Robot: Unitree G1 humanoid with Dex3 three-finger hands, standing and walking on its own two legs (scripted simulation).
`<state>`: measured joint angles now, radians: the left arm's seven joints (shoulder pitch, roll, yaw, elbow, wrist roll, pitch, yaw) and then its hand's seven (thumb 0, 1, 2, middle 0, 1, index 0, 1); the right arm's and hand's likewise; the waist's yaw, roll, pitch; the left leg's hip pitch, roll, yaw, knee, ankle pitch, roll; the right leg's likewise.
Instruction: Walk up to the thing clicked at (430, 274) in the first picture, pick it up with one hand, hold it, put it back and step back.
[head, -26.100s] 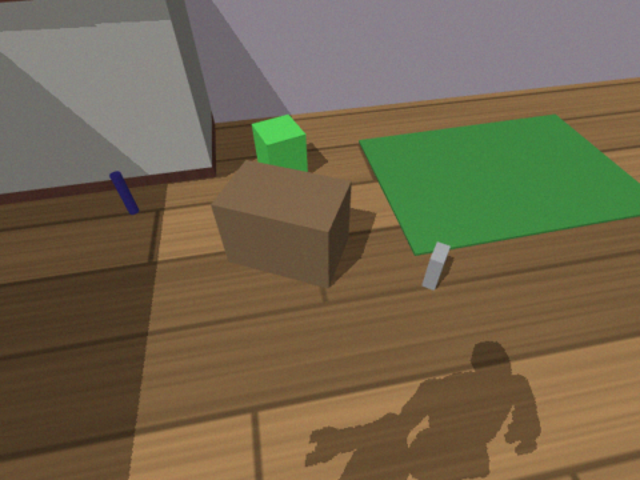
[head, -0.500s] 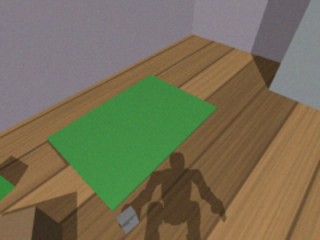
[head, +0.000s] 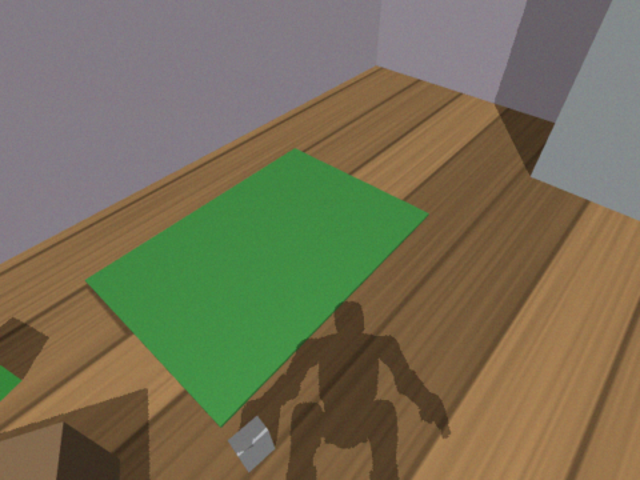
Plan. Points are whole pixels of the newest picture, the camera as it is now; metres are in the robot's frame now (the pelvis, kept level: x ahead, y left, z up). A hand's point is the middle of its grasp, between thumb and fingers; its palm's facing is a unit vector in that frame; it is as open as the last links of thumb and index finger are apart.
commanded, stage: stand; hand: left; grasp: from the side
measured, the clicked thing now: (252, 444) +0.38 +0.22 -0.70
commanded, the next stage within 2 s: step back in 0.74 s
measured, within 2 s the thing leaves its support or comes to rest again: neither
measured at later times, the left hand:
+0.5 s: hand out of the picture +0.08 +0.24 -0.16, palm faces -0.01 -0.94 -0.33, open 7.4 cm
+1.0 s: hand out of the picture +0.07 +0.27 -0.17, palm faces +0.02 -0.92 -0.39, open 7.4 cm
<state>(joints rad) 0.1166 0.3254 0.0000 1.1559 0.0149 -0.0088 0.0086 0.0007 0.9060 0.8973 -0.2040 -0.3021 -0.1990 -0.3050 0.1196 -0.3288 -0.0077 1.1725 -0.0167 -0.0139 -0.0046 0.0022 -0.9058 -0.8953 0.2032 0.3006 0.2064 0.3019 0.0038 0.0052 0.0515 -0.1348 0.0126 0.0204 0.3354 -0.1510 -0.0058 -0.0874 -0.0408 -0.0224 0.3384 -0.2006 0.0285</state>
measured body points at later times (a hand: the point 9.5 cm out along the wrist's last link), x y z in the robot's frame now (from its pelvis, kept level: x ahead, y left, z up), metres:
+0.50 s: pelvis +0.01 +0.00 +0.00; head +0.02 +0.00 +0.45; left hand +0.08 +0.29 -0.14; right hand +0.08 -0.30 -0.14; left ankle +0.02 +0.12 -0.75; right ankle -0.01 -0.14 -0.75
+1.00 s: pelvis -0.04 +0.00 -0.02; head +0.02 +0.00 +0.42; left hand +0.07 +0.32 -0.15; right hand +0.08 -0.32 -0.15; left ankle +0.02 +0.12 -0.75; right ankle -0.01 -0.13 -0.74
